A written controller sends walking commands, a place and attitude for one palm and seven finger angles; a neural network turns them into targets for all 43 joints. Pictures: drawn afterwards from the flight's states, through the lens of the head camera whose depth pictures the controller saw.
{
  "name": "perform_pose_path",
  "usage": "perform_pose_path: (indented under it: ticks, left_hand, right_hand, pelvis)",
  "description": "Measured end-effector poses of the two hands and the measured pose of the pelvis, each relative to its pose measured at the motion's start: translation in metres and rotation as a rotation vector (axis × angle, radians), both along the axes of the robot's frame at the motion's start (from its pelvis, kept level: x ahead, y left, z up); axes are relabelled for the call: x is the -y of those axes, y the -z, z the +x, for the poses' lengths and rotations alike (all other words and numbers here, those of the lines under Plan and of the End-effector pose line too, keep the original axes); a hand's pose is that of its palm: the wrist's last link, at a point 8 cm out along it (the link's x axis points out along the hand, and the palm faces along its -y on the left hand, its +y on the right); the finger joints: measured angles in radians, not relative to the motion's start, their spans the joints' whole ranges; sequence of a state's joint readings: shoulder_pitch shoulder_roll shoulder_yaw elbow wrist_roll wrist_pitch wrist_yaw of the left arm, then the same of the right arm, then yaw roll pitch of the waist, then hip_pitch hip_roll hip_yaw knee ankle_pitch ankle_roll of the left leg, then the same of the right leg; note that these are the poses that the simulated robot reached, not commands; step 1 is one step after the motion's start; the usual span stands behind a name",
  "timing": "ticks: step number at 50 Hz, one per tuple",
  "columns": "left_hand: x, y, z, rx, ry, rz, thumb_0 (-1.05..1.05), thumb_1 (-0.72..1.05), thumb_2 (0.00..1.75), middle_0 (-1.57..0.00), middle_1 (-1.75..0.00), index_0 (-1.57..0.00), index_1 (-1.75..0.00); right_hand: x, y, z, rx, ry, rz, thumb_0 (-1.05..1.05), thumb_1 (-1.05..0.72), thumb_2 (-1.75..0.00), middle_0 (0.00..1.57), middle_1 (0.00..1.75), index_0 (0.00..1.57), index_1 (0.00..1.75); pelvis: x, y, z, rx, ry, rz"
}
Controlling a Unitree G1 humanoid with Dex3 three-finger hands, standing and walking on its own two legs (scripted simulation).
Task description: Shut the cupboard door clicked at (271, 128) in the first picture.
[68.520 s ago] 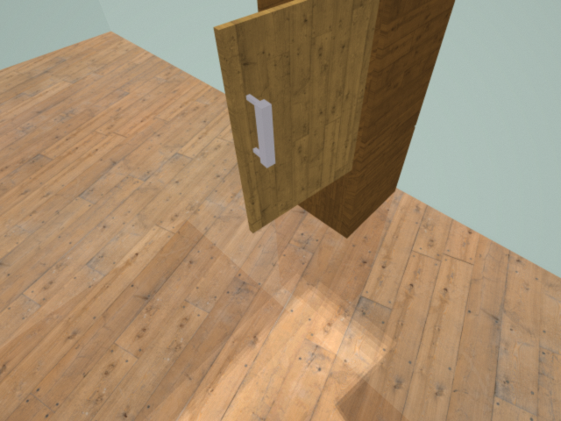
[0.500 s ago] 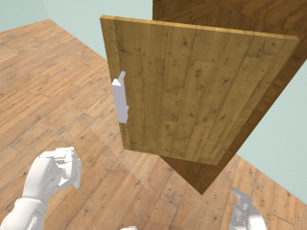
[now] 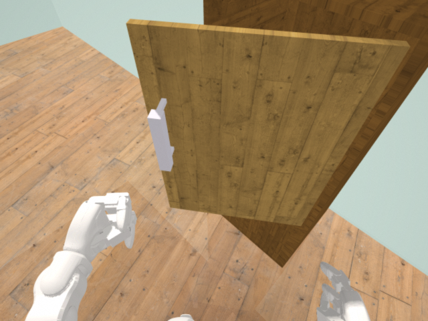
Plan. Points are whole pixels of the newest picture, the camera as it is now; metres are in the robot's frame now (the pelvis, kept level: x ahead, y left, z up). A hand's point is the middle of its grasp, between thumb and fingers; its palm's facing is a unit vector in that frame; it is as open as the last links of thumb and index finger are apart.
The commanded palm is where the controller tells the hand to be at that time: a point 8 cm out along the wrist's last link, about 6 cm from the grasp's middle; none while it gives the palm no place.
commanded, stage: bring the fist close to the handle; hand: left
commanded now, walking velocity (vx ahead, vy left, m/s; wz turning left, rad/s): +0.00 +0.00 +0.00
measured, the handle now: (164, 136) +0.47 +0.13 +0.08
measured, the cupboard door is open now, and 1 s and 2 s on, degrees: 35 35 26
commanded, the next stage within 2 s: push the door shut along its arc in 1.04 s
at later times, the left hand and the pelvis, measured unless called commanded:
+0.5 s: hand (162, 183) +0.34 +0.11 +0.09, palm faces -0.14 -0.99 -0.04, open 3.1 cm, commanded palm +0.33 +0.16 +0.08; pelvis +0.01 -0.01 +0.00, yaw -1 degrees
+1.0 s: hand (168, 185) +0.35 +0.10 +0.07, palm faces -0.12 -0.99 -0.04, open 3.1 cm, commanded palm +0.34 +0.16 +0.08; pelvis +0.01 -0.03 +0.01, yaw -1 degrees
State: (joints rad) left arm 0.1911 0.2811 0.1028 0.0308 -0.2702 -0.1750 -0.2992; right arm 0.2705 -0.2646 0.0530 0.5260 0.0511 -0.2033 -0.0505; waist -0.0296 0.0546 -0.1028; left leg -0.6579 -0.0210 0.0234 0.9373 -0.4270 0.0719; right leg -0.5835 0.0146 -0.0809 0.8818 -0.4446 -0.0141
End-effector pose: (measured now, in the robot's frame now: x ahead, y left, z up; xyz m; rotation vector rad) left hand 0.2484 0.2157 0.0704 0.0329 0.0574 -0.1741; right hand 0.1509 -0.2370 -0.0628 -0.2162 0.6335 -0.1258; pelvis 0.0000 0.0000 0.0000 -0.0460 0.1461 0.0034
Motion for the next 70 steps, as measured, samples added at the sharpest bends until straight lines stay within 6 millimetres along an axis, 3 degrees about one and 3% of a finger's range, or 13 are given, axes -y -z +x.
perform_pose_path:
  ticks: [9, 17, 25, 31, 35, 43, 52, 58, 66, 70]
  left_hand:
    - [0.010, -0.021, 0.021, 0.111, -0.049, -0.010, 0.02, 0.90, 0.90, -1.30, -1.50, -1.30, -1.50]
    - [0.033, 0.001, 0.038, 0.013, -0.006, 0.000, 0.02, 0.90, 0.90, -1.30, -1.50, -1.30, -1.50]
    - [0.050, -0.019, 0.077, 0.113, -0.029, -0.006, 0.02, 0.90, 0.90, -1.30, -1.50, -1.30, -1.50]
    - [0.061, -0.009, 0.097, 0.031, -0.026, 0.003, 0.02, 0.90, 0.90, -1.30, -1.50, -1.30, -1.50]
    - [0.067, -0.003, 0.102, 0.014, -0.030, -0.010, 0.02, 0.90, 0.90, -1.30, -1.50, -1.30, -1.50]
    - [0.059, -0.020, 0.093, 0.108, -0.067, 0.009, 0.02, 0.90, 0.90, -1.30, -1.50, -1.30, -1.50]
    - [0.057, -0.003, 0.087, 0.031, -0.051, 0.001, 0.02, 0.90, 0.90, -1.30, -1.50, -1.30, -1.50]
    - [0.058, -0.019, 0.098, 0.110, -0.049, -0.009, 0.02, 0.90, 0.90, -1.30, -1.50, -1.30, -1.50]
    - [0.056, -0.005, 0.115, 0.011, -0.003, 0.011, 0.02, 0.90, 0.90, -1.30, -1.50, -1.30, -1.50]
    - [0.061, -0.009, 0.129, 0.043, 0.029, -0.004, 0.02, 0.90, 0.90, -1.30, -1.50, -1.30, -1.50]
  right_hand:
    - [0.006, 0.005, -0.011, -0.049, 0.026, 0.008, 0.01, -0.91, -0.90, 0.20, 0.30, 0.21, 0.30]
    - [0.010, 0.011, -0.012, -0.092, 0.031, 0.015, 0.01, -0.91, -0.90, 0.20, 0.30, 0.21, 0.30]
    - [0.015, 0.016, -0.014, -0.131, 0.040, 0.025, 0.01, -0.91, -0.90, 0.20, 0.30, 0.21, 0.30]
    - [0.022, 0.020, -0.022, -0.178, 0.062, 0.046, 0.01, -0.91, -0.90, 0.20, 0.30, 0.21, 0.30]
    - [0.030, 0.022, -0.029, -0.213, 0.082, 0.042, 0.01, -0.91, -0.90, 0.20, 0.30, 0.21, 0.30]
    - [0.043, 0.022, -0.034, -0.235, 0.099, 0.048, 0.01, -0.91, -0.90, 0.20, 0.30, 0.21, 0.30]
    - [0.049, 0.021, -0.029, -0.229, 0.091, 0.029, 0.01, -0.91, -0.90, 0.20, 0.30, 0.21, 0.30]
    - [0.048, 0.021, -0.028, -0.217, 0.089, 0.029, 0.01, -0.91, -0.90, 0.20, 0.30, 0.21, 0.30]
    - [0.045, 0.024, -0.041, -0.253, 0.103, 0.034, 0.01, -0.91, -0.90, 0.20, 0.30, 0.21, 0.30]
    - [0.044, 0.029, -0.053, -0.292, 0.116, 0.019, 0.01, -0.91, -0.90, 0.20, 0.30, 0.21, 0.30]
  pelvis:
    - [0.002, -0.002, 0.005, -0.002, 0.012, 0.011]
    - [0.005, -0.002, 0.005, -0.007, 0.010, 0.015]
    - [0.011, -0.003, 0.006, -0.013, 0.017, 0.024]
    - [0.016, -0.005, 0.010, -0.020, 0.025, 0.032]
    - [0.020, -0.006, 0.012, -0.021, 0.034, 0.038]
    - [0.028, -0.009, 0.016, -0.013, 0.040, 0.045]
    - [0.033, -0.008, 0.007, -0.003, 0.026, 0.042]
    - [0.033, -0.007, 0.003, -0.007, 0.026, 0.043]
    - [0.030, -0.007, 0.000, -0.014, 0.025, 0.040]
    - [0.026, -0.005, -0.002, -0.022, 0.024, 0.036]
